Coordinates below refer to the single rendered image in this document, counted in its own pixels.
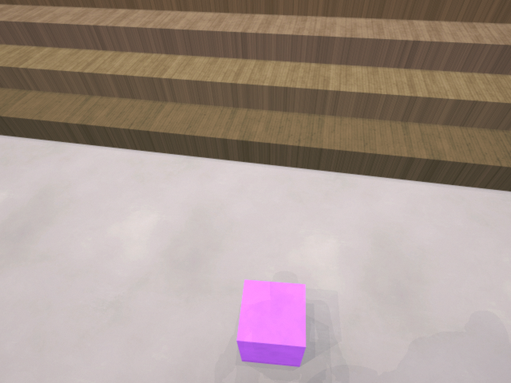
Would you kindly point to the carton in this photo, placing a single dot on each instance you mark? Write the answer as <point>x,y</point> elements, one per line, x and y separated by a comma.
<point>272,325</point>

